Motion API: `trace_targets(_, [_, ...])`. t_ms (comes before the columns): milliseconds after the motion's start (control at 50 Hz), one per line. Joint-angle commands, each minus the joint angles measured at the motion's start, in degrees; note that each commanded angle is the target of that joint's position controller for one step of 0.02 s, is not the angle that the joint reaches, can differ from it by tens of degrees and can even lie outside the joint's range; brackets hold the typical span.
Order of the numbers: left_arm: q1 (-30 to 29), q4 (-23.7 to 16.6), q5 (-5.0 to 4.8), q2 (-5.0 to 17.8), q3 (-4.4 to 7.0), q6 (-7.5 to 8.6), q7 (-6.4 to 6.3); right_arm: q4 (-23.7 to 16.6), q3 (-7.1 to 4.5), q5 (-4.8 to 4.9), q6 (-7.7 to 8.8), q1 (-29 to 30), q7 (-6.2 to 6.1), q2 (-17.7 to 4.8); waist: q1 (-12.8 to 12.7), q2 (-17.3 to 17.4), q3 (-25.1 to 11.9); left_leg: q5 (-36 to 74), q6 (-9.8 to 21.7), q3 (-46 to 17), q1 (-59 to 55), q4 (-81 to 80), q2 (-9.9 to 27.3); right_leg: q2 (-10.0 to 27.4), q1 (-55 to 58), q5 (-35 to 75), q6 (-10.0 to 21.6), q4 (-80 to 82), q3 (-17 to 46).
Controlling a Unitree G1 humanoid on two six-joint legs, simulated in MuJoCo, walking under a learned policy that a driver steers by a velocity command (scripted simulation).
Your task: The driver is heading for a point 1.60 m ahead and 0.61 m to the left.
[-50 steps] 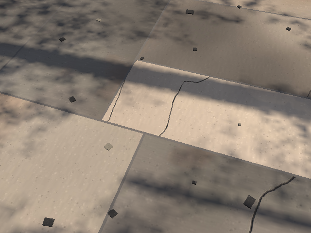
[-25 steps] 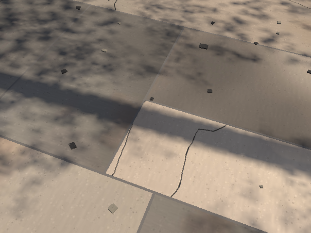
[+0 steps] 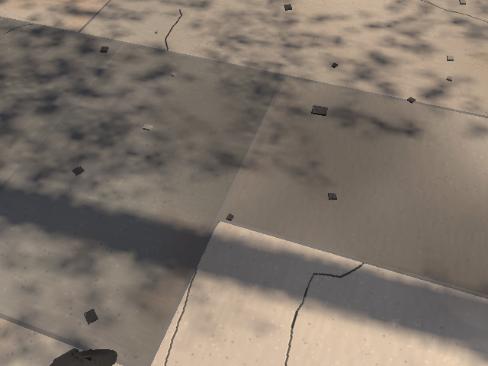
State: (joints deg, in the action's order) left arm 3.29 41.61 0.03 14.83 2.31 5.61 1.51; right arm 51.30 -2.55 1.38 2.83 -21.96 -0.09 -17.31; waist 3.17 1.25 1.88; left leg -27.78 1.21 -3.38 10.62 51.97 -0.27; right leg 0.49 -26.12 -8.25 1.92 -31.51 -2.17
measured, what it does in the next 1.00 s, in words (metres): walks ahead, turning left: left foot, then right foot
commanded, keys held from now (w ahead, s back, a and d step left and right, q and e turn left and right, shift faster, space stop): w+q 0.86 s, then w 0.14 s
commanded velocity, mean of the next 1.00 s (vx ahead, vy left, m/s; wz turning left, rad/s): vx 0.50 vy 0.00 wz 0.51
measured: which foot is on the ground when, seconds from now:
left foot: up 0.00-0.44, down 0.46-0.96, up 0.98-1.00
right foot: down 0.00-0.48, up 0.50-0.92, down 0.94-1.00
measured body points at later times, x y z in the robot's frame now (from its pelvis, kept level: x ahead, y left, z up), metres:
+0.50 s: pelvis +0.27 +0.06 -0.01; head +0.30 +0.08 +0.44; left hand +0.23 +0.35 -0.15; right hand +0.52 -0.14 -0.10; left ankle +0.35 +0.16 -0.73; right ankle +0.11 -0.12 -0.68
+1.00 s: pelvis +0.55 +0.12 +0.00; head +0.57 +0.13 +0.45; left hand +0.60 +0.45 -0.08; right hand +0.74 -0.11 -0.12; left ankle +0.36 +0.16 -0.69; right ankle +0.69 +0.07 -0.73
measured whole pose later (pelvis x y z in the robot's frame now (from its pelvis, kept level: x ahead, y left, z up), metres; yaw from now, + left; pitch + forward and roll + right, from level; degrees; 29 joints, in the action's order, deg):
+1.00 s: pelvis +0.55 +0.12 +0.00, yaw +32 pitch +2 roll -1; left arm 3.4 43.2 0.3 15.9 3.0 7.4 1.9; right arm 43.3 -4.5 1.3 1.7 -21.3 -1.2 -17.3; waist 3.1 1.3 0.3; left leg -29.5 2.3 -11.6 9.7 48.0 -4.4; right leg -2.5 -25.6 -7.9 0.7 -30.6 0.6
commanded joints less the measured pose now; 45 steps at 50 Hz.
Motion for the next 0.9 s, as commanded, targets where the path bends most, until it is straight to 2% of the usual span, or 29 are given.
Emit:
trace_targets(20, [14.32,1.40,-0.04,8.57,2.76,-0.17,-0.96,-6.75,-1.66,1.41,2.12,4.58,-0.15,-7.81,-8.42,-7.71,-9.28,3.60,0.76,-2.55,32.28,20.23,4.62,19.23,34.10,-10.78,9.64,15.82,26.40])
trace_targets(40, [11.14,1.52,0.06,6.62,2.21,0.06,-0.84,-6.93,-1.85,0.65,1.78,5.53,-0.28,-7.10,-6.82,-6.97,-5.40,7.31,0.37,-2.48,30.66,17.53,6.16,17.30,27.62,-6.68,9.07,18.06,21.23])
trace_targets(60, [9.19,1.73,0.49,5.54,1.94,0.55,-0.79,-6.62,-2.14,0.41,1.05,4.34,-0.31,-6.23,-4.90,-8.41,-3.94,10.07,0.13,-3.05,27.00,15.50,7.77,15.56,22.95,-3.22,8.22,19.98,16.73])
trace_targets(80, [7.87,2.03,0.67,5.08,1.98,0.88,-0.73,-6.18,-2.09,0.53,0.28,3.01,-0.25,-5.00,-3.79,-8.59,-3.14,11.43,-0.19,-2.84,24.56,14.75,8.16,14.55,20.13,-1.09,8.04,21.67,13.51])
trace_targets(120, [7.04,3.01,0.72,5.93,2.39,1.55,-0.82,-6.70,-1.93,0.50,-0.97,3.18,-0.26,-3.00,-2.66,-6.92,-1.42,13.56,-0.90,-2.52,24.69,13.22,8.61,14.56,17.24,4.35,8.63,23.75,8.36])
trace_targets(180, [7.74,4.47,0.96,7.52,2.96,1.60,-1.41,-8.53,-1.94,0.02,-1.51,6.58,-0.13,-2.46,-2.90,-5.07,0.37,20.62,-1.85,-2.78,28.23,6.25,8.74,14.31,18.00,8.93,8.98,24.96,2.47])
trace_targets(240, [8.23,5.20,0.76,8.92,3.24,1.06,-1.98,-10.06,-1.45,-0.09,-0.94,11.33,1.04,-1.37,-4.45,-4.12,1.43,28.90,-1.49,0.06,26.71,-4.57,8.02,12.96,19.20,10.80,7.87,25.31,-3.29])
trace_targets(280, [10.11,6.00,0.37,10.01,3.56,0.56,-2.24,-11.72,-1.02,-0.22,-0.77,15.68,1.82,-0.66,-6.24,-3.08,2.62,30.68,-0.87,2.38,26.62,-9.55,7.50,13.82,21.43,11.27,7.68,25.24,-5.32])
trace_targets(340, [12.73,7.36,-0.54,11.17,4.09,-0.69,-2.29,-14.27,-0.97,-0.18,-0.91,19.85,2.75,-1.01,-7.40,-2.80,3.91,28.09,0.75,3.98,28.68,-14.00,6.84,15.78,28.12,14.22,6.89,22.94,-7.04])
trace_targets(380, [12.68,7.65,-1.11,12.21,4.49,-1.66,-2.37,-15.56,-1.39,-0.24,-1.06,20.26,3.29,-1.97,-6.38,-3.60,3.39,23.37,2.48,5.93,27.31,-15.49,5.20,16.67,31.63,23.61,5.76,18.93,-8.43])
trace_targets(420, [11.49,7.22,-1.65,13.87,5.02,-2.52,-2.67,-15.50,-2.65,-0.30,-1.49,15.95,3.38,-4.21,-3.00,-5.65,-0.62,17.41,4.86,9.32,19.46,-15.15,1.22,16.38,33.00,42.33,4.43,9.58,-10.01])
trace_targets(440, [10.54,6.95,-1.89,14.13,5.07,-3.01,-2.76,-14.00,-3.97,-0.10,-1.67,9.12,3.16,-6.27,1.14,-5.34,-4.28,17.32,6.55,10.62,10.52,-16.94,-1.45,15.05,31.16,47.06,3.32,-0.18,-11.23])
trace_targets(460, [10.57,6.65,-1.62,12.94,4.51,-3.02,-2.89,-11.36,-6.03,0.08,-2.00,-0.66,2.29,-9.81,5.96,-3.08,-9.29,19.96,8.80,8.60,-5.04,-19.98,-3.00,12.58,23.03,40.68,1.10,-14.24,-12.09])
trace_targets(480, [14.94,4.15,0.98,6.19,2.42,-2.22,-2.47,-10.49,-7.69,0.43,-2.29,-3.81,1.09,-16.79,2.75,11.43,-13.65,17.63,16.51,-15.97,-25.04,-21.75,10.85,5.37,-0.73,0.80,-2.62,-35.77,-11.64])
trace_targets(500, [14.16,2.63,0.47,4.79,1.24,0.09,-1.67,-13.01,-6.79,0.19,-1.21,-2.60,1.57,-16.34,1.37,11.92,-22.60,5.90,24.61,-44.32,-33.63,-33.12,19.61,-3.48,-13.89,-26.91,-3.63,-47.53,2.34])
trace_targets(520, [6.67,1.17,-2.04,9.73,2.49,1.71,-0.95,-12.94,-5.33,-0.31,-0.26,-1.75,2.08,-11.71,4.27,5.27,-17.74,6.14,20.81,-39.57,-30.84,-36.66,18.91,-0.11,-19.92,-22.86,-2.10,-49.01,7.45])
trace_targets(540, [4.38,0.14,-2.66,9.41,2.30,2.61,-0.85,-12.82,-4.85,-0.49,0.44,0.59,2.07,-10.09,2.75,3.40,-11.17,9.93,18.59,-31.75,-23.53,-36.44,16.86,2.30,-20.82,-17.68,-0.79,-45.30,6.87])
trace_targets(560, [4.74,0.96,-1.38,8.97,2.35,2.83,-1.34,-13.27,-4.28,-0.40,0.67,4.57,1.97,-8.23,-0.08,-0.65,-6.95,16.45,16.56,-24.98,-15.06,-36.34,14.16,4.67,-17.58,-13.76,-0.82,-40.00,6.80])
trace_targets(580, [5.81,1.54,-0.28,9.59,2.82,2.42,-1.65,-14.15,-3.70,-0.85,0.80,7.47,1.68,-6.51,-2.25,0.37,-5.43,22.32,15.57,-20.52,-8.85,-36.99,12.27,6.23,-13.14,-11.00,-1.22,-35.58,7.12])
trace_targets(600, [6.72,1.79,0.01,9.68,3.01,1.65,-1.55,-14.98,-3.39,-1.27,0.79,8.79,1.43,-5.87,-3.47,1.35,-4.91,25.28,15.30,-18.64,-5.10,-38.20,10.94,6.70,-9.95,-9.46,-1.81,-33.70,7.21])
trace_targets(640, [7.10,1.68,0.68,8.11,2.83,0.49,-1.58,-15.06,-3.61,-0.99,1.02,8.43,0.82,-6.81,-4.17,0.99,-4.57,30.90,15.71,-15.51,-1.17,-39.34,9.79,6.15,-8.12,-7.05,-3.73,-29.14,6.07])
trace_targets(680, [3.57,0.37,0.92,6.86,2.39,-0.07,-1.77,-14.56,-4.06,-0.73,1.07,6.61,0.00,-8.26,-3.39,0.76,-3.06,32.72,15.26,-12.89,0.84,-39.84,8.56,5.13,-9.14,-1.82,-5.47,-21.83,5.46])
trace_targets(760, [-4.53,-2.04,0.30,4.95,1.39,0.28,-1.15,-13.54,-4.31,-0.33,0.48,3.80,-0.88,-8.80,-0.22,3.20,-1.37,24.94,11.78,-10.44,3.49,-39.18,5.47,1.78,-5.10,11.85,-6.25,-4.59,5.16])
trace_targets(820, [-7.82,-3.58,-0.46,6.05,1.53,0.86,-0.47,-12.29,-4.46,0.02,0.15,1.35,-0.96,-8.85,1.01,3.93,-0.84,21.33,10.87,-13.57,2.13,-37.22,6.86,0.49,-2.68,14.03,-5.65,0.53,6.12])
trace_targets(860, [-7.63,-3.85,-0.52,7.58,2.02,1.36,-0.02,-11.90,-4.38,0.10,-0.18,0.76,-1.20,-8.21,0.55,4.46,-1.02,20.10,10.28,-16.85,-1.26,-33.90,8.14,0.36,-1.90,11.44,-4.64,3.16,7.41])
trace_targets(900, [-4.61,-3.01,-0.50,8.72,2.46,1.94,0.30,-11.61,-4.33,-0.29,-0.47,1.10,-1.45,-7.78,-0.90,6.24,-1.54,22.58,9.57,-18.56,-4.08,-30.67,9.77,0.69,0.47,7.32,-2.93,3.66,6.76])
